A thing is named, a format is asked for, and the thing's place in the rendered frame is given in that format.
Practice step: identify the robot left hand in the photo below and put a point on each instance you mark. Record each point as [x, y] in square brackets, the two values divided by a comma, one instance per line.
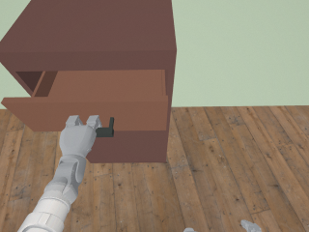
[78, 139]

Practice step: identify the robot right hand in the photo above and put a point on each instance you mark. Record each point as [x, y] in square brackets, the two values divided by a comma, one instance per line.
[250, 227]

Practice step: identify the handle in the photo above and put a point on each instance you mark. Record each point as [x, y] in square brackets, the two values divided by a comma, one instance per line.
[108, 131]

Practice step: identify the robot left forearm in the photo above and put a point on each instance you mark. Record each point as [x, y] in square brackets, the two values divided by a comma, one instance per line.
[52, 209]

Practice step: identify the drawer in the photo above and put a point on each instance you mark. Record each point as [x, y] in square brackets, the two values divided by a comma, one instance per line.
[135, 98]

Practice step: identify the cabinet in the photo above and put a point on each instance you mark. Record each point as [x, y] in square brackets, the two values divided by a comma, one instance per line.
[97, 35]

